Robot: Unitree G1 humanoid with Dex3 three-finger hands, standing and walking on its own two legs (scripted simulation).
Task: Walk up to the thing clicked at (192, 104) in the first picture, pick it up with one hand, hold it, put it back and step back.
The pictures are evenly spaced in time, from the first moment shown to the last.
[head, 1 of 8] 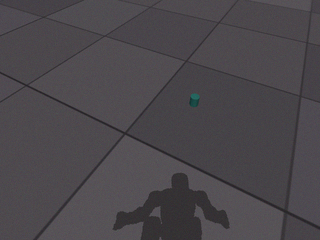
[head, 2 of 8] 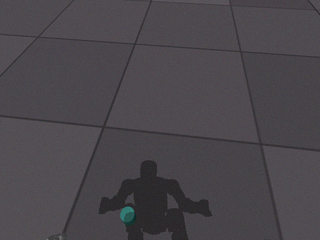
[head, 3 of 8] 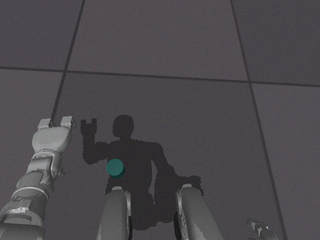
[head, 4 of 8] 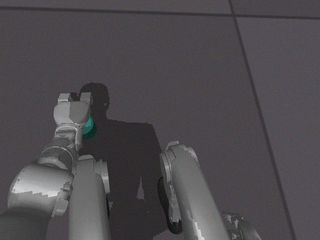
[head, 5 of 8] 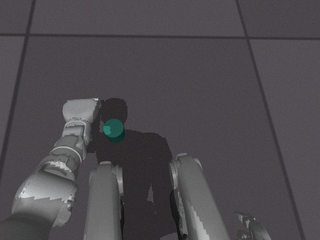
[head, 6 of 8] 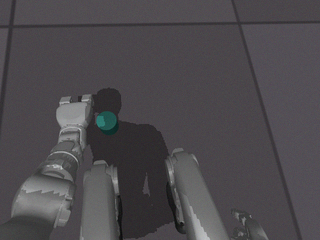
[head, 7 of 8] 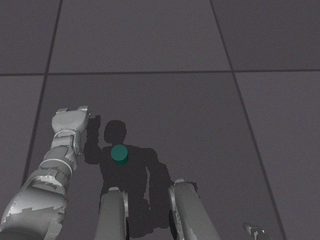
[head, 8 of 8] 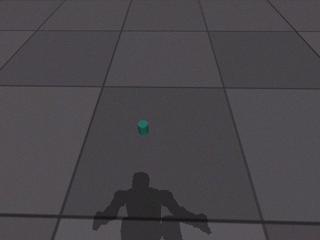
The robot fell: no
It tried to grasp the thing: yes
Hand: left
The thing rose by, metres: 0.00
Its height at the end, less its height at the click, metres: +0.00
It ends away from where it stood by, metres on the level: 0.12
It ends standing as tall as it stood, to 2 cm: yes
